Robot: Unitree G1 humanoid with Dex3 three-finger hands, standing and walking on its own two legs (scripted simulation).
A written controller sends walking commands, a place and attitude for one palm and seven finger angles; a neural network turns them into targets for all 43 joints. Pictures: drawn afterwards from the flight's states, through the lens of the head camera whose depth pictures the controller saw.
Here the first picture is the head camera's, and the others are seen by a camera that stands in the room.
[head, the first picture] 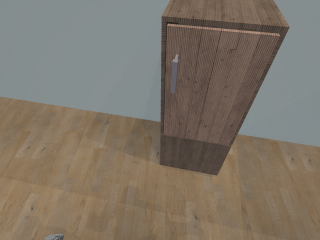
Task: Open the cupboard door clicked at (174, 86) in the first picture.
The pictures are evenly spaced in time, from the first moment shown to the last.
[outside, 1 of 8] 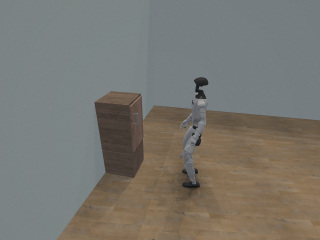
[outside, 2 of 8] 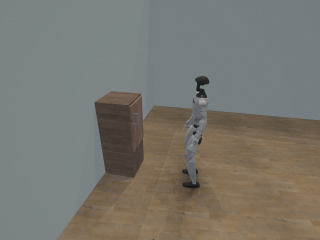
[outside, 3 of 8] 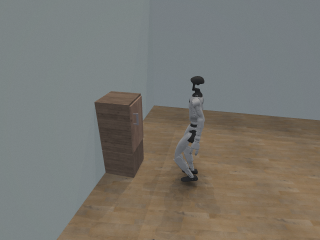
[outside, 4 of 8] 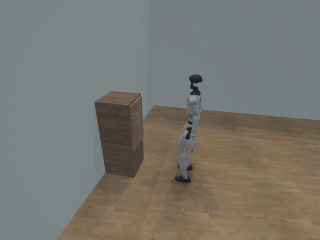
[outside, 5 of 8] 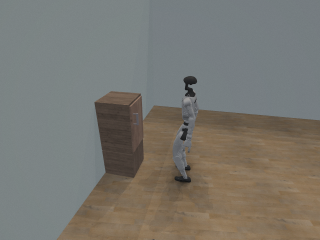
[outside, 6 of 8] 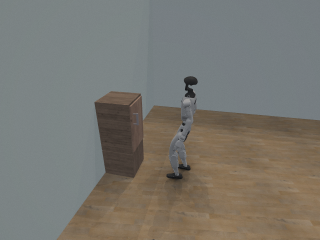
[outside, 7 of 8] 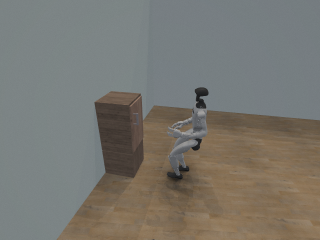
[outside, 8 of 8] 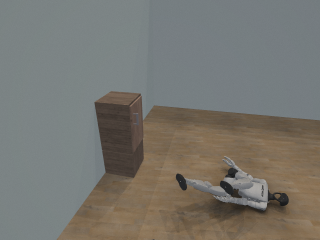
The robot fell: yes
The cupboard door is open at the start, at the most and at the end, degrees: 0 0 0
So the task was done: no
